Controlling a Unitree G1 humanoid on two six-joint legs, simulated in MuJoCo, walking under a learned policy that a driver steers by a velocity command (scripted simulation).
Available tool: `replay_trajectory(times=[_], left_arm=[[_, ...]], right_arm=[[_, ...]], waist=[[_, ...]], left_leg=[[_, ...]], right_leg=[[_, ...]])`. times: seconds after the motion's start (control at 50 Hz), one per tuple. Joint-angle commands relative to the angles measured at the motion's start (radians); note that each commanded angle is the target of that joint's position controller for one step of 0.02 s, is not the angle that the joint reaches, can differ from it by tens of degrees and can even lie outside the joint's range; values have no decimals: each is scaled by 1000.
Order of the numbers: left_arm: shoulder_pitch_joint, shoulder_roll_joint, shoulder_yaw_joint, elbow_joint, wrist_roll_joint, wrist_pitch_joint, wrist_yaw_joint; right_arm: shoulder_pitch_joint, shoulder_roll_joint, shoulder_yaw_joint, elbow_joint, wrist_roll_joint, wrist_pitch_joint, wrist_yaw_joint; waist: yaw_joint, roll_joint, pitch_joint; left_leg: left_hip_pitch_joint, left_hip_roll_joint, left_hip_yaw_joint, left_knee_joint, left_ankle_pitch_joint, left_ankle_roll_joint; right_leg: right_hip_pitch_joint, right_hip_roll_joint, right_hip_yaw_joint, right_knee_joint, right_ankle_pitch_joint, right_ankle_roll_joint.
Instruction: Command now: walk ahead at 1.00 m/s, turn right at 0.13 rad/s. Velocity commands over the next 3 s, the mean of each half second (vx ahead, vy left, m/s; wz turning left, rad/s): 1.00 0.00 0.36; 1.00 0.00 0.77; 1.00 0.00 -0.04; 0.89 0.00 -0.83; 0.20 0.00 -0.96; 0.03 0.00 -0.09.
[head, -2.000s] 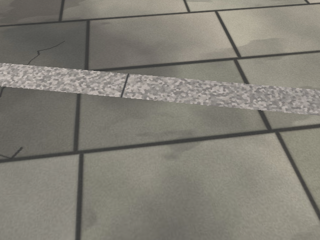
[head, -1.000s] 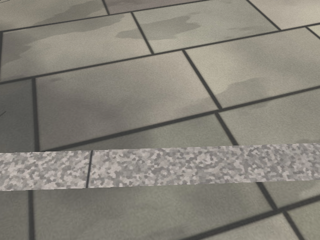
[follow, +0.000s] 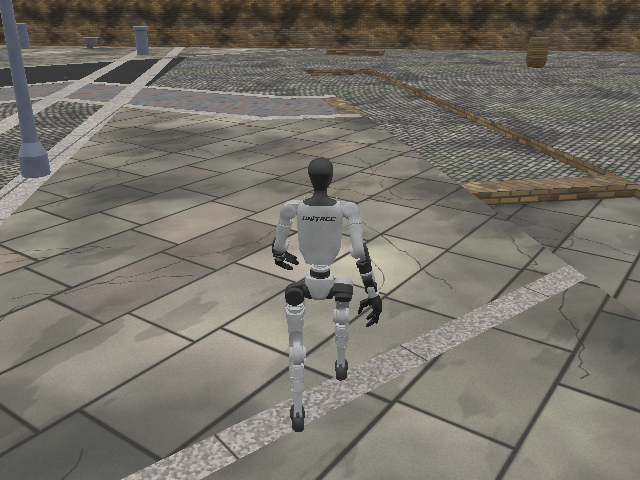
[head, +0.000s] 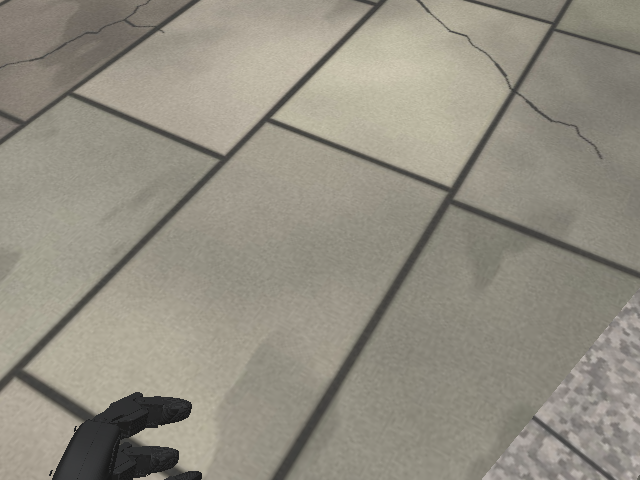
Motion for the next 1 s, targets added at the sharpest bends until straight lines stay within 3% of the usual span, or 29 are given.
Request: replay_trajectory(times=[0.02, 0.06, 0.1, 0.12, 0.14, 0.16, 0.18, 0.2, 0.26, 0.3, 0.36, 0.42, 0.48, 0.5, 0.52, 0.54, 0.56, 0.58, 0.6, 0.62, 0.64, 0.7, 0.74, 0.78, 0.86, 0.92, 0.96, 0.98, 1.0], left_arm=[[-77, 56, 4, -61, -2, -12, 4], [19, 101, 23, -30, 11, -11, 24], [381, 162, 60, 86, 10, -10, 53], [520, 241, 87, 118, 30, -10, 73], [482, 286, 103, 98, 35, -8, 74], [441, 231, 107, 99, 10, -1, 70], [381, 168, 93, 120, 6, -13, 72], [352, 126, 87, 137, 8, -26, 68], [344, 65, 70, 180, -12, -59, 68], [363, 45, 65, 206, -30, -76, 62], [367, 44, 61, 221, -23, -87, 58], [393, 82, 60, 236, -31, -91, 72], [458, 145, 65, 247, -31, -78, 107], [447, 181, 74, 237, -25, -64, 124], [404, 207, 80, 213, -26, -52, 140], [346, 251, 92, 181, -22, -40, 138], [282, 264, 105, 173, -8, -21, 129], [267, 68, 59, 167, 11, -27, 96], [314, 40, 41, 27, -12, -43, 92], [263, 78, 29, 3, 0, -72, 88], [217, 114, 35, 15, 4, -82, 84], [227, 103, 28, 15, 39, -33, 82], [182, 75, 16, -24, 38, -1, 73], [39, 60, 5, -79, 18, -1, 63], [-33, 41, -3, -98, -12, -9, 50], [-16, 87, 17, -91, 0, -19, 59], [220, 161, 56, -26, -8, -27, 78], [426, 204, 78, 23, -5, -28, 97], [604, 283, 103, 51, 26, -29, 112]], right_arm=[[-81, -171, -24, -62, 4, -23, -3], [-61, -222, -30, -44, -4, -7, -19], [-96, -238, -31, -45, -12, 24, -37], [-73, -141, -10, -74, -18, 26, -32], [32, -16, 17, -119, 29, 17, -17], [-105, -133, -7, -138, 22, 14, -28], [-206, -132, -9, -157, 21, 12, -25], [-221, -104, -2, -152, 18, 16, -18], [-183, -48, 3, -127, -18, 74, 12], [-282, -43, -2, -155, -20, 95, 23], [-418, -25, 7, -208, -6, 94, 35], [-535, -21, 21, -255, -4, 83, 52], [-542, -58, 17, -253, -11, 77, 61], [-480, -82, 10, -238, -12, 80, 60], [-285, -130, -16, -174, 12, 90, 55], [-118, -156, -29, -132, -10, 89, 45], [42, -215, -62, -94, -4, 89, 21], [-7, -244, -73, -66, 8, 90, -5], [-88, -353, -98, -95, -13, 107, -13], [-115, -326, -104, -139, -19, 108, -19], [-163, -244, -88, -135, -14, 108, -19], [-233, -163, -58, -145, 1, 67, -24], [-262, -197, -63, -166, 2, 43, -21], [-236, -188, -66, -166, 3, 31, -18], [-163, -201, -79, -155, 19, 27, -5], [-133, -204, -78, -140, 7, 25, -18], [-163, -265, -87, -138, -14, 26, -22], [-222, -245, -80, -153, -23, 22, -20], [-210, -118, -47, -189, -14, 12, -21]], waist=[[85, 91, 125], [145, 152, 19], [315, 157, -163], [322, 32, -281], [197, -222, -442], [237, -65, -351], [205, -3, -150], [164, 49, -53], [71, 0, 30], [71, 10, 104], [74, -5, 134], [79, 13, 148], [70, -11, 94], [27, -43, 42], [-70, -53, -134], [-143, -90, -138], [-241, -51, -136], [-128, 197, -37], [-7, 312, -187], [-27, 154, -182], [15, -25, -43], [138, -96, 92], [149, -35, 103], [103, -20, 133], [9, 77, 58], [9, 86, 17], [142, 94, -129], [259, 94, -213], [293, -78, -342]], left_leg=[[-190, 230, -39, -109, 772, 129], [-66, 256, -5, 120, 1193, 106], [-176, 240, 17, 611, 1184, 84], [-419, 173, -7, 989, 657, 93], [-778, 14, -96, 1361, -145, 70], [-898, 58, -157, 1392, -57, 101], [-922, 105, -153, 1313, 40, 101], [-869, 141, -153, 1239, 67, 100], [-756, 190, -166, 1148, 73, 75], [-834, 205, -146, 1106, 142, 71], [-850, 162, -58, 946, 329, 77], [-764, 125, 41, 700, 469, 111], [-649, 7, 152, 569, 474, 151], [-576, -27, 159, 554, 422, 164], [-313, -104, 152, 603, 391, 170], [-183, -95, 101, 603, 256, 216], [-24, -34, -25, 497, 176, 292], [45, 70, -158, 557, 291, 314], [251, 225, -670, 386, 176, 517], [224, 299, -894, 153, -113, 511], [40, 264, -823, 73, -187, 426], [-360, 155, -617, 60, 64, 372], [-526, 94, -530, 8, 81, 362], [-588, 41, -459, 5, 202, 326], [-413, 40, -411, 39, 440, 241], [-185, 94, -415, 154, 691, 199], [-116, 99, -383, 449, 939, 158], [-266, 67, -354, 707, 832, 140], [-500, -9, -278, 1088, 410, 125]], right_leg=[[241, 44, -99, -124, 54, -33], [371, 118, -124, -142, -77, -60], [769, 126, -84, -190, -158, -98], [1027, -106, 180, -179, -431, -117], [1263, -396, 761, -346, -656, -216], [1164, -346, 764, -454, -679, -191], [980, -306, 562, -472, -544, -162], [815, -272, 444, -510, -397, -135], [588, -206, 225, -607, -292, -69], [571, -163, 73, -640, -118, -16], [561, -75, -140, -659, 157, 41], [596, -81, -240, -670, 358, 75], [776, -106, -277, -528, 902, 116], [822, -131, -272, -422, 1056, 124], [807, -122, -270, -184, 1285, 127], [691, -168, -238, 58, 1270, 125], [544, -139, -225, 447, 904, 121], [231, 64, -191, 845, -399, 93], [-105, 122, 0, 1024, -540, 130], [-188, 75, 108, 957, -468, 105], [-147, 24, 111, 834, -380, 89], [42, -56, 106, 599, -372, 141], [131, -81, 61, 404, -329, 170], [204, -78, 32, 180, -154, 183], [326, -15, -14, -123, 151, 134], [353, 23, -11, -244, 82, 93], [573, 76, -32, -248, -97, 57], [812, 9, 13, -199, -179, 37], [1051, -215, 332, -219, -578, -9]])
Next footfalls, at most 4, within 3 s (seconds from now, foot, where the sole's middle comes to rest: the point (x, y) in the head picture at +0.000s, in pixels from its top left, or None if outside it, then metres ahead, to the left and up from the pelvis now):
0.12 right None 0.31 -0.09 -0.77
0.56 left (265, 376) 0.72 0.08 -0.77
0.98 right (252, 228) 1.16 0.10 -0.77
1.42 left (101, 187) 1.36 0.53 -0.77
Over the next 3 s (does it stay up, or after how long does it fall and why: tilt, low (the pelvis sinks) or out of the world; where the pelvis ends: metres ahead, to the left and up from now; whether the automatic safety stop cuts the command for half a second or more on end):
stays up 1.92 0.61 0.01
